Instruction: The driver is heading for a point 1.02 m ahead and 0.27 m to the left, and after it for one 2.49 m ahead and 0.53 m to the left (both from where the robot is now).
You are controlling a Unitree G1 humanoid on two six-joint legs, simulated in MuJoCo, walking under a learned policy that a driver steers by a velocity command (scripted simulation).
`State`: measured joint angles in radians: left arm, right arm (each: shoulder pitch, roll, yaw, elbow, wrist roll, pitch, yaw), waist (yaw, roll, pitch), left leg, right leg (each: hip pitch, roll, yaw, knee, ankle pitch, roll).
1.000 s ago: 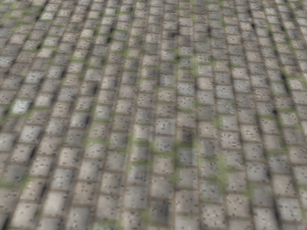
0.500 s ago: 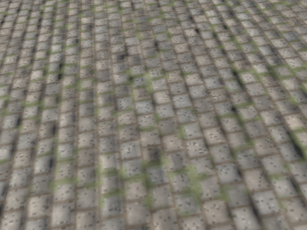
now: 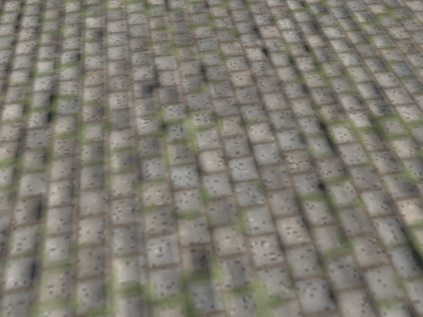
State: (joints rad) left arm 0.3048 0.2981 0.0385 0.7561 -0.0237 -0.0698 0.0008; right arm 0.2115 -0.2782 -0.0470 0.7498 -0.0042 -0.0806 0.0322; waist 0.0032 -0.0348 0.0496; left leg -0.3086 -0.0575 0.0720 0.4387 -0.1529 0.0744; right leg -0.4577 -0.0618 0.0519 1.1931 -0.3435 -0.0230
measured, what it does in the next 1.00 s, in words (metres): walks ahead, turning left: right foot, then left foot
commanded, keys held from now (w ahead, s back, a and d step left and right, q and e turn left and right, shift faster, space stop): w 0.34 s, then w+q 0.66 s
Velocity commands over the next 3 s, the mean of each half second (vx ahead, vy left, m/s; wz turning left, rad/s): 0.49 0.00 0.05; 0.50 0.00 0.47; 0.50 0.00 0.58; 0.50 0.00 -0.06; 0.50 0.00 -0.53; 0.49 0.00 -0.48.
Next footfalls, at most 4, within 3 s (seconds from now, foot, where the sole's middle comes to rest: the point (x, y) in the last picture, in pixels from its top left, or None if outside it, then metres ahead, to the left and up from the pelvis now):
0.36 right None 0.38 -0.16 -0.77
0.88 left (183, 259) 0.65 0.12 -0.77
1.38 right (206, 177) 0.98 0.05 -0.77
1.84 left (113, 172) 1.00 0.40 -0.77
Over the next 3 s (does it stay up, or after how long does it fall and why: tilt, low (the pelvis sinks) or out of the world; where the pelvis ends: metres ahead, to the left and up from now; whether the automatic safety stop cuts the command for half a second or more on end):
stays up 1.53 0.44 0.00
